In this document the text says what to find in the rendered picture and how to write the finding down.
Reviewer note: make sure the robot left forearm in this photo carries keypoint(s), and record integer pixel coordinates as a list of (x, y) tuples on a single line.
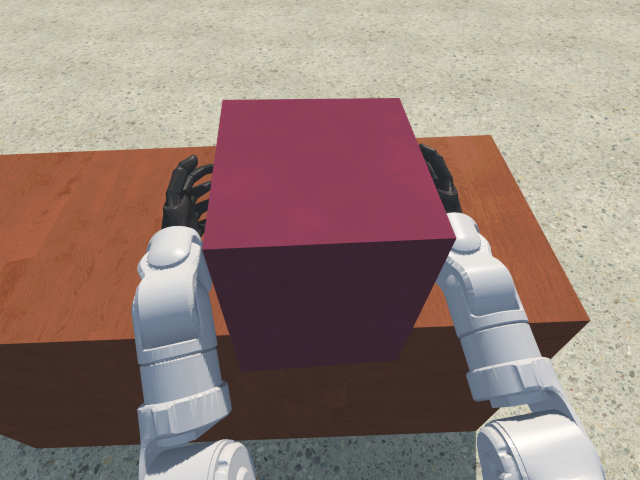
[(184, 394)]

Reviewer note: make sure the robot right hand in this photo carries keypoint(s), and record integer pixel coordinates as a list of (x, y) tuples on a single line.
[(442, 179)]

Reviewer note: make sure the robot right upper arm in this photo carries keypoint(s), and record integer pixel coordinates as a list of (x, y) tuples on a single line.
[(545, 445)]

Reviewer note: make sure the pedestal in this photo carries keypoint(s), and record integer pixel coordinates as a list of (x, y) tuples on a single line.
[(73, 229)]

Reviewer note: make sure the robot left upper arm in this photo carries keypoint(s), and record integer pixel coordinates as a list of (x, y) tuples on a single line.
[(217, 460)]

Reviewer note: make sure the robot left hand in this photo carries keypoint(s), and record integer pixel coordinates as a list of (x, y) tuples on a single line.
[(180, 208)]

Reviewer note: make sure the carton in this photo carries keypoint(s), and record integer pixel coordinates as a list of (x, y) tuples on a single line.
[(325, 232)]

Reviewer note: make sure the robot right forearm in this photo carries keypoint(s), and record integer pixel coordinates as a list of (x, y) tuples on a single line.
[(504, 361)]

